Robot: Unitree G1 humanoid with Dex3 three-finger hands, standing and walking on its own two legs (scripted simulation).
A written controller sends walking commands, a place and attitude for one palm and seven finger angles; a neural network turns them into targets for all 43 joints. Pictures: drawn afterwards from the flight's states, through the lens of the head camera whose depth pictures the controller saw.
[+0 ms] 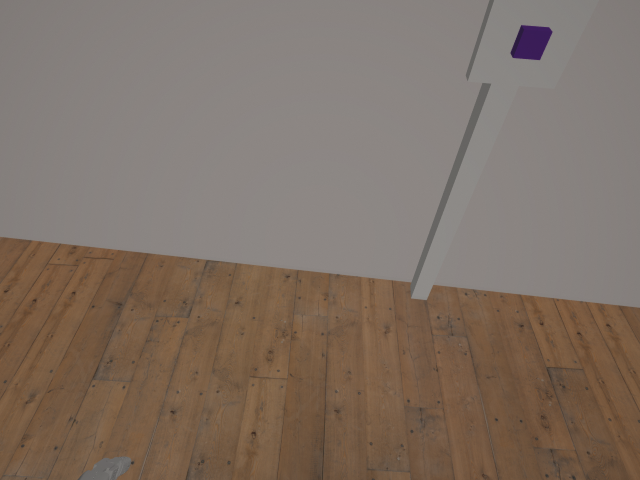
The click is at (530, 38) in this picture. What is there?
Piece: button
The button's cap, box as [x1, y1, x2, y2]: [511, 25, 551, 59]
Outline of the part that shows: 521,25 511,50 512,56 519,58 539,59 550,36 551,30 548,27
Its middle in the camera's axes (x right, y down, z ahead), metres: +0.40 -0.38 +0.74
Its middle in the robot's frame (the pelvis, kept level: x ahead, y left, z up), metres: +0.85 -0.36 +0.19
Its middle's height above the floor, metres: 0.96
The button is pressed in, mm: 0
